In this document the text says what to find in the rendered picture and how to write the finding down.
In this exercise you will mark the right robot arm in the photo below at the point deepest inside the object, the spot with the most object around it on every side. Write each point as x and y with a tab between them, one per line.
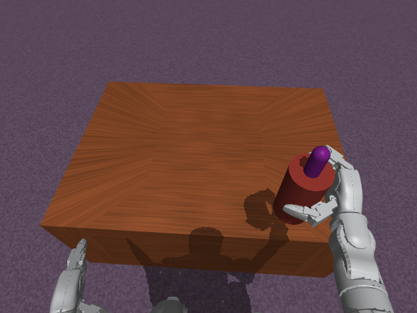
359	282

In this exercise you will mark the bottle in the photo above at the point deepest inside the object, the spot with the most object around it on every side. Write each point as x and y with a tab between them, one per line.
306	181

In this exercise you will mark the left robot hand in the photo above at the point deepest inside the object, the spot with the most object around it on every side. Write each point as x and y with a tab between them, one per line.
67	296

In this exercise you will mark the right robot hand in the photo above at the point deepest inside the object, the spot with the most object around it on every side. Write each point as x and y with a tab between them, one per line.
345	194

